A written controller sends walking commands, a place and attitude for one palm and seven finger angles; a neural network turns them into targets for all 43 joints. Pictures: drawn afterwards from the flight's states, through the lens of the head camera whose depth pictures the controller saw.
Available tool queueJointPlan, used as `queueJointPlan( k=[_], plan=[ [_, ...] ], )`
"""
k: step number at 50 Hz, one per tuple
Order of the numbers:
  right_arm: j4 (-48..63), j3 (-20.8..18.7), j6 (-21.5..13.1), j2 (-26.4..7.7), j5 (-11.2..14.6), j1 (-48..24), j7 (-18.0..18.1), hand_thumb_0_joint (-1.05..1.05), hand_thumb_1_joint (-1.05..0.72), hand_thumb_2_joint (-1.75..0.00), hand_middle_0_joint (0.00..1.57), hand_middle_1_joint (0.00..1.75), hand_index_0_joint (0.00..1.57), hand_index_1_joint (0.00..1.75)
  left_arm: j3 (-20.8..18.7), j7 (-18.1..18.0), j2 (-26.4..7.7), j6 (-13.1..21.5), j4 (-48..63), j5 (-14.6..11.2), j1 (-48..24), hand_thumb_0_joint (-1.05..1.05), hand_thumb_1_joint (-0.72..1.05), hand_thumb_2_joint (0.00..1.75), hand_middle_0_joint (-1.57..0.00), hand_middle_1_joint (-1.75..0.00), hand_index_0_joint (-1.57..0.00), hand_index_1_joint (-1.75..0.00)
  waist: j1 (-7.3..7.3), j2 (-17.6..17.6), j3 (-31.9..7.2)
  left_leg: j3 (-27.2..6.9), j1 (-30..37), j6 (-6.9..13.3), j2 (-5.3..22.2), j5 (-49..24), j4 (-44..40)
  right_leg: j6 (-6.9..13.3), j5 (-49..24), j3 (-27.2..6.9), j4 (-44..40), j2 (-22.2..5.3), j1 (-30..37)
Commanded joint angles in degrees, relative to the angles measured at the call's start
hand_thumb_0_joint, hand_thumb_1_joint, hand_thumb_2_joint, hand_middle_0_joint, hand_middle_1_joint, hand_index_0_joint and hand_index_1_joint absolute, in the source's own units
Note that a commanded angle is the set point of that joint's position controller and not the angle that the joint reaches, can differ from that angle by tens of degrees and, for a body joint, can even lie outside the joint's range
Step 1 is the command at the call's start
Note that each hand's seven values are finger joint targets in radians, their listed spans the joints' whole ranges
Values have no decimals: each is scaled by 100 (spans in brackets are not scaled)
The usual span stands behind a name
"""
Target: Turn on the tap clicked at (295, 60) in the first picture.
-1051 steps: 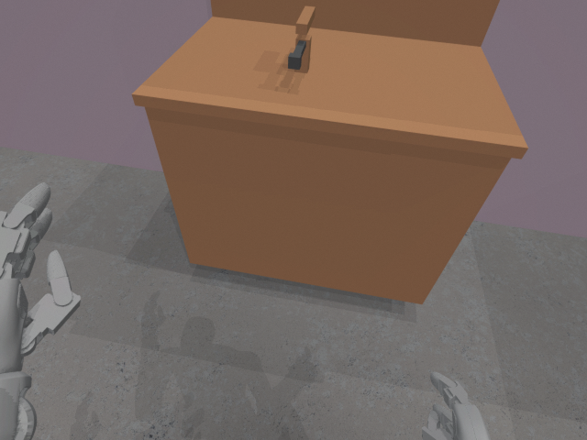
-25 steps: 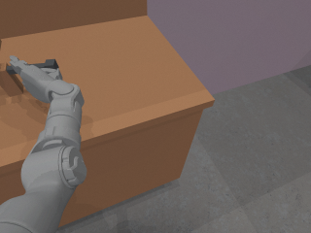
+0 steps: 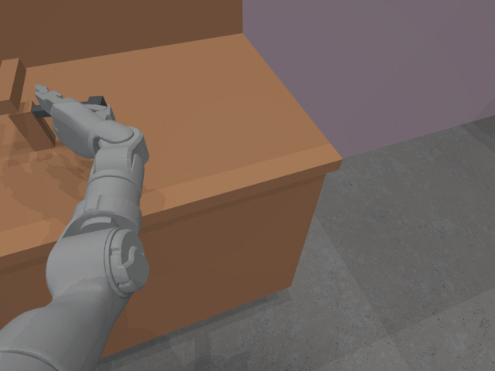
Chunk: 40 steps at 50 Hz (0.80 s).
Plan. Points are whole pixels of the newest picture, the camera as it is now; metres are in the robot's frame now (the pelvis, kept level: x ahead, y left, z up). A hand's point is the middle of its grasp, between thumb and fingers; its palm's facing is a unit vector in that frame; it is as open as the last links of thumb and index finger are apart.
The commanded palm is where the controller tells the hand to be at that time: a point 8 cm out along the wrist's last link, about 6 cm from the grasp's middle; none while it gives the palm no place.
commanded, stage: lift the hand up off the lever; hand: left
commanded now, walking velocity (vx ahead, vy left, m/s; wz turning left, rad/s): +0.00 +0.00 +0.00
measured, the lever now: (97, 106) +0.56 +0.27 +0.13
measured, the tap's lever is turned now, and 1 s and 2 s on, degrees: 77 77 77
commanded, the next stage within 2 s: draw the hand back beside the body in 1.36 s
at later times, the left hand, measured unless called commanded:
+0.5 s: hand (102, 100) +0.49 +0.22 +0.19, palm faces +0.82 -0.56 -0.09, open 7.8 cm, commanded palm +0.43 +0.24 +0.19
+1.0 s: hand (92, 99) +0.48 +0.23 +0.20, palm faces +0.81 -0.57 -0.10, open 7.8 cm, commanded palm +0.43 +0.25 +0.20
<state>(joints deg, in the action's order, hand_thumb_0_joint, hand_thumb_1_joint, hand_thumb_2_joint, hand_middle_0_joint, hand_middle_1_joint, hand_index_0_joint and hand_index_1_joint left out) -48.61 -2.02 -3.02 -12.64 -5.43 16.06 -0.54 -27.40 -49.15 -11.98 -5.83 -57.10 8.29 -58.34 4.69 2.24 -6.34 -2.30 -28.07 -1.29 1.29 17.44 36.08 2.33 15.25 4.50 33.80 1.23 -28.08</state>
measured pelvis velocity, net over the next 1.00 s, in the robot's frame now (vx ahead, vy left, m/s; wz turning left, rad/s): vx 0.01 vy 0.00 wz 0.00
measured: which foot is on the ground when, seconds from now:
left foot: down 0.00-1.00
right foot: down 0.00-1.00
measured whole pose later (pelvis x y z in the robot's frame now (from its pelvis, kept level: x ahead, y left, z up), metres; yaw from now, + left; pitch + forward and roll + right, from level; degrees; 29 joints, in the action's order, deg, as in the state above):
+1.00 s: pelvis +0.01 +0.00 +0.01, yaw +0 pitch +6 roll +0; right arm -48.2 -1.6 -3.9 -12.5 -3.6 12.1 1.1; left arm -25.3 -47.2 -11.1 -14.0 -51.2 5.9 -57.9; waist 1.9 1.9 -5.4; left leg -2.0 -20.9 -1.1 0.9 15.7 30.2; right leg 2.1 14.0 4.2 28.8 0.9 -21.3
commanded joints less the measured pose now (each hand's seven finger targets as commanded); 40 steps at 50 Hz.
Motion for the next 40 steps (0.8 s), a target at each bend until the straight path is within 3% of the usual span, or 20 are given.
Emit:
queueJointPlan(
  k=[1, 3, 5, 7, 9, 11, 14, 16, 18, 19, 22, 23, 26, 27, 29, 31, 34, 36, 40],
  plan=[
    [352, -255, -165, -813, -13, 321, 79, 0, -90, -90, 20, 30, 20, 30, 201, -118, -1450, 272, 1002, 322, -3247, 0, 90, 90, -15, -15, -15, -15, 192, -168, -1734, 215, 389, 201, -72, -1264, -353, -161, -1162, -146, -399, -77, 1059],
    [379, -262, -157, -821, -5, 335, 95, 0, -90, -90, 20, 30, 20, 30, 206, -97, -1486, 239, 910, 332, -3215, 0, 90, 90, -15, -15, -15, -15, 193, -271, -1799, 245, 347, 229, -78, -1157, -357, -174, -1123, -179, -445, -86, 1128],
    [407, -265, -173, -805, 5, 341, 102, 0, -90, -90, 20, 30, 20, 30, 207, -73, -1533, 290, 1075, 327, -3271, 0, 90, 90, -15, -15, -15, -15, 142, -52, -2042, 258, 476, 235, -86, -1244, -363, -167, -1215, -194, -428, -85, 1204],
    [386, -250, -179, -828, 8, 377, 111, 0, -90, -90, 20, 30, 20, 30, 139, -54, -1639, 267, 874, 298, -3229, 0, 90, 90, -15, -15, -15, -15, 186, -183, -1932, 277, 355, 265, -91, -1136, -343, -201, -1209, -225, -490, -95, 1208],
    [373, -263, -152, -861, 24, 404, 140, 0, -90, -90, 20, 30, 20, 30, -41, -19, -1901, 264, 752, 288, -3107, 0, 90, 90, -15, -15, -15, -15, 138, -231, -1908, 254, 253, 274, -98, -994, -388, -208, -1103, -255, -541, -114, 1314],
    [404, -252, -173, -851, 44, 429, 131, 0, -90, -90, 20, 30, 20, 30, 105, 12, -1776, 267, 848, 260, -3215, 0, 90, 90, -15, -15, -15, -15, 185, -172, -1924, 290, 293, 290, -97, -1032, -392, -220, -1187, -268, -563, -122, 1323],
    [407, -276, -168, -875, 60, 437, 140, 0, -90, -90, 20, 30, 20, 30, -34, 48, -2006, 309, 969, 256, -3153, 0, 90, 90, -15, -15, -15, -15, 118, -85, -2079, 287, 351, 300, -104, -1060, -408, -215, -1254, -292, -595, -127, 1487],
    [397, -256, -205, -862, 76, 455, 130, 0, -90, -90, 20, 30, 20, 30, 198, 81, -1779, 317, 1031, 236, -3284, 0, 90, 90, -15, -15, -15, -15, 210, -51, -1958, 312, 411, 307, -92, -1116, -422, -222, -1331, -288, -625, -121, 1413],
    [412, -265, -224, -858, 81, 462, 110, 0, -90, -90, 20, 30, 20, 30, 195, 101, -1728, 327, 1099, 214, -3123, 0, 90, 90, -15, -15, -15, -15, 139, -7, -1967, 325, 478, 295, -90, -1180, -468, -204, -1358, -262, -633, -109, 1482],
    [419, -286, -220, -873, 88, 436, 120, 0, -90, -90, 20, 30, 20, 30, 68, 119, -1859, 345, 1182, 185, -3005, 0, 90, 90, -15, -15, -15, -15, 52, 42, -2075, 309, 541, 289, -96, -1221, -484, -182, -1371, -251, -627, -100, 1589],
    [410, -280, -246, -855, 117, 425, 118, 0, -90, -90, 20, 30, 20, 30, 247, 156, -1606, 305, 1322, 95, -3005, 0, 90, 90, -15, -15, -15, -15, 116, -45, -1954, 346, 632, 294, -86, -1321, -513, -194, -1498, -245, -679, -101, 1601],
    [426, -277, -256, -855, 121, 388, 115, 0, -90, -90, 20, 30, 20, 30, 266, 168, -1534, 279, 1357, 62, -2909, 0, 90, 90, -15, -15, -15, -15, 77, -13, -1893, 364, 643, 282, -87, -1355, -545, -191, -1522, -232, -681, -101, 1624],
    [470, -279, -241, -883, 157, 334, 144, 0, -90, -90, 20, 30, 20, 30, 22, 201, -1790, 191, 1508, -31, -2641, 0, 90, 90, -15, -15, -15, -15, -57, -135, -1951, 368, 659, 281, -94, -1438, -627, -187, -1643, -246, -712, -122, 1869],
    [480, -272, -244, -861, 164, 264, 143, 0, -90, -90, 20, 30, 20, 30, 204, 210, -1604, 171, 1671, -36, -2814, 0, 90, 90, -15, -15, -15, -15, -3, -59, -1896, 391, 729, 278, -96, -1460, -640, -193, -1670, -246, -736, -128, 1835],
    [466, -288, -246, -862, 161, 207, 141, 0, -90, -90, 20, 30, 20, 30, 168, 204, -1577, 103, 1715, -18, -2659, 0, 90, 90, -15, -15, -15, -15, -65, -38, -1775, 372, 808, 263, -89, -1495, -683, -162, -1579, -194, -750, -105, 1814],
    [481, -276, -283, -848, 157, 161, 136, 0, -90, -90, 20, 30, 20, 30, 259, 174, -1448, 53, 1834, -13, -2725, 0, 90, 90, -15, -15, -15, -15, -35, -147, -1765, 383, 884, 261, -74, -1597, -693, -170, -1633, -179, -736, -99, 1769],
    [544, -298, -283, -821, 166, 50, 141, 0, -90, -90, 20, 30, 20, 30, 267, 190, -1357, -24, 2229, -39, -2477, 0, 90, 90, -15, -15, -15, -15, -193, 47, -1943, 389, 1093, 214, -73, -1917, -713, -120, -1872, -155, -682, -82, 1946],
    [524, -264, -301, -801, 187, 4, 134, 0, -90, -90, 20, 30, 20, 30, 504, 206, -1084, -122, 2206, -59, -2586, 0, 90, 90, -15, -15, -15, -15, -91, -87, -1688, 386, 1113, 200, -52, -1924, -743, -132, -1821, -125, -707, -82, 1794],
    [547, -270, -303, -786, 228, -169, 172, 0, -90, -90, 20, 30, 20, 30, 624, 259, -881, -327, 2202, -143, -2512, 0, 90, 90, -15, -15, -15, -15, -113, -194, -1507, 376, 1156, 178, -60, -1812, -833, -124, -1616, -119, -768, -96, 1742]
  ],
)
